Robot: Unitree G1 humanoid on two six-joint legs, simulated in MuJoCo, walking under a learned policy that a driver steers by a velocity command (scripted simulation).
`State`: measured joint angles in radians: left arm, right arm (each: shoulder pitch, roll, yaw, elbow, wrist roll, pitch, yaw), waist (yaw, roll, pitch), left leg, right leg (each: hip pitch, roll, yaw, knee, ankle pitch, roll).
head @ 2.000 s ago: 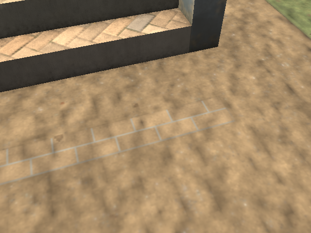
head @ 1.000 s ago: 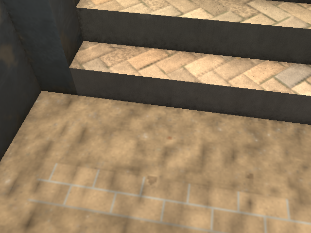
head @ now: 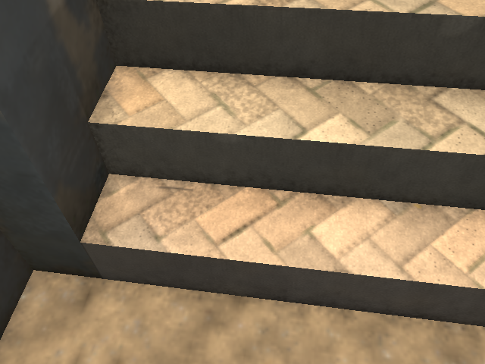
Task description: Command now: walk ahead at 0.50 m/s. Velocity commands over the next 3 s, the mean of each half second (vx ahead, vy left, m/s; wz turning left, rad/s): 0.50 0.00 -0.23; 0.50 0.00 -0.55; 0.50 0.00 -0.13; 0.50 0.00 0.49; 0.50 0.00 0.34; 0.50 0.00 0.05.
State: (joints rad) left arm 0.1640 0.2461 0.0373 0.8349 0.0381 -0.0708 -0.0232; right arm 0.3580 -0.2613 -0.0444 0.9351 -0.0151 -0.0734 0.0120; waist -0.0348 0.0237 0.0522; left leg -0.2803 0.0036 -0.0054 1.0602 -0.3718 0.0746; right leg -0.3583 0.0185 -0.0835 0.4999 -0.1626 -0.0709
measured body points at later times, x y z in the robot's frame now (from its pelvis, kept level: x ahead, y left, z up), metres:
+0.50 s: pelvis +0.24 +0.03 +0.01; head +0.27 +0.04 +0.46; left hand +0.30 +0.29 -0.14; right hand +0.36 -0.24 -0.10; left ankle +0.31 +0.11 -0.73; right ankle +0.13 -0.08 -0.67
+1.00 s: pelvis +0.38 -0.04 +0.00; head +0.39 -0.06 +0.45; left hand +0.57 +0.17 -0.12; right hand +0.39 -0.31 -0.13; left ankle +0.39 +0.10 -0.60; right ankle +0.36 -0.09 -0.73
